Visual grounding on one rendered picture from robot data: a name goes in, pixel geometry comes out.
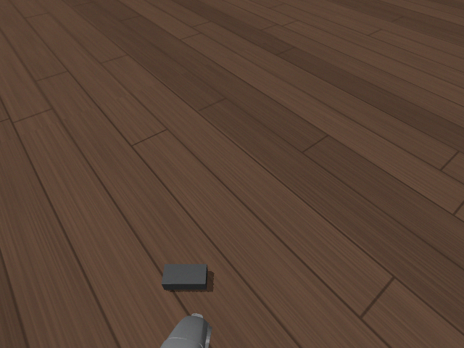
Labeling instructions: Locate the carton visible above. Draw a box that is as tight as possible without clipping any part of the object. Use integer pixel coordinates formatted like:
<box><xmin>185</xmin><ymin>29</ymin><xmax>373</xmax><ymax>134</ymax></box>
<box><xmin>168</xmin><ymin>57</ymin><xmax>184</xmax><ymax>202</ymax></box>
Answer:
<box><xmin>162</xmin><ymin>264</ymin><xmax>207</xmax><ymax>290</ymax></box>

